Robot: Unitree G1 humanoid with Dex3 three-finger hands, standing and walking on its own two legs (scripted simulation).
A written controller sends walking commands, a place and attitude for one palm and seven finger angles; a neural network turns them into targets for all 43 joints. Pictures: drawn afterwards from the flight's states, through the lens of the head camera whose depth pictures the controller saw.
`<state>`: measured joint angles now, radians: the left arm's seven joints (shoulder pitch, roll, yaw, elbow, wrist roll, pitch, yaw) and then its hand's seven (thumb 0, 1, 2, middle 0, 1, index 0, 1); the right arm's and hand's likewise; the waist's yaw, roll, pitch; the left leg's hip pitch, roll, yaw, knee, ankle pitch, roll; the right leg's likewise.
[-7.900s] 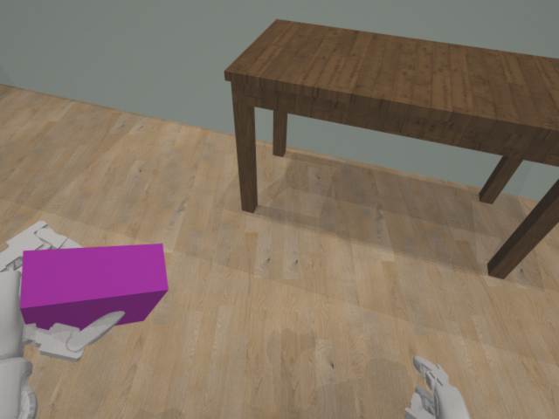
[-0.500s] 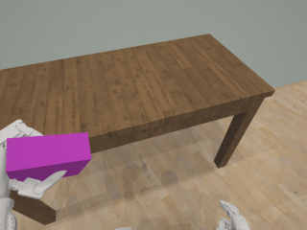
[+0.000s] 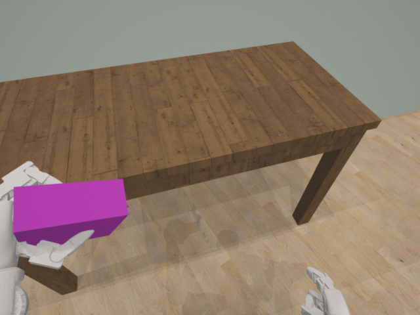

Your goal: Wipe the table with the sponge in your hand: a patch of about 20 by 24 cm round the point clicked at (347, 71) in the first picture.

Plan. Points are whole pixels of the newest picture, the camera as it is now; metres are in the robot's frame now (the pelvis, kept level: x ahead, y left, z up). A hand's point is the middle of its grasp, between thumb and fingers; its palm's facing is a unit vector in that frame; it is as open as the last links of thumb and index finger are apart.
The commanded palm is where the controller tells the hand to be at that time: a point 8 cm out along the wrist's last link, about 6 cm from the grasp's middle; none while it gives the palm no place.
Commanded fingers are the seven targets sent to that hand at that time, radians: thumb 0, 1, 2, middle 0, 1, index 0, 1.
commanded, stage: look again from close up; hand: left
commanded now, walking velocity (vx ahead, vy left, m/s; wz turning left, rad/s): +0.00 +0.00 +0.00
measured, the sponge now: (86, 214) +0.23 +0.20 +0.14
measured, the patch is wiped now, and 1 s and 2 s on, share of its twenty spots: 0.00 0.00 0.00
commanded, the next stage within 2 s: shuffle to correct the standing spot in 0.30 s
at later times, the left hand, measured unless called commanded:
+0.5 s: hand (15, 187) +0.25 +0.31 +0.16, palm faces +0.43 -0.84 -0.34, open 9.2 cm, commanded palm +0.19 +0.33 +0.18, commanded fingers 0.00 0.10 1.30 -1.20 -1.60 -1.20 -1.60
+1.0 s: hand (44, 163) +0.30 +0.30 +0.16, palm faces +0.35 -0.86 -0.37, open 9.2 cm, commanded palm +0.24 +0.33 +0.18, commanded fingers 0.00 0.10 1.30 -1.20 -1.60 -1.20 -1.60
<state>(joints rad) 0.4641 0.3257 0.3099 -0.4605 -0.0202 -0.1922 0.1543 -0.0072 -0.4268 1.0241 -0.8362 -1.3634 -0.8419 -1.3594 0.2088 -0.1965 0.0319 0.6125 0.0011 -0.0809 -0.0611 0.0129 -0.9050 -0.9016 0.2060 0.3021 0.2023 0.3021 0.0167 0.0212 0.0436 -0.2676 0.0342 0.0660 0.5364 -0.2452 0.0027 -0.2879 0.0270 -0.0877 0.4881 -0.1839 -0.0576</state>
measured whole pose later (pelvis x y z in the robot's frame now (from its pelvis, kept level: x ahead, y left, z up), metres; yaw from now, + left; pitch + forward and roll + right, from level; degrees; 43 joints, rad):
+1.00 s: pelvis +0.07 +0.06 -0.01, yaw -1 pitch -1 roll -2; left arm 0.42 0.38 0.38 -0.49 -0.04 -0.23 0.11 -0.01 -0.43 1.03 -0.84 -1.37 -0.84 -1.36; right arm 0.23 -0.22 0.00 0.56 0.02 -0.08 -0.01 0.01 -0.90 -0.90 0.21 0.30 0.20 0.30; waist -0.01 -0.02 0.05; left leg -0.25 -0.02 0.07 0.73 -0.42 0.05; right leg -0.25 -0.01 -0.04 0.63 -0.36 0.02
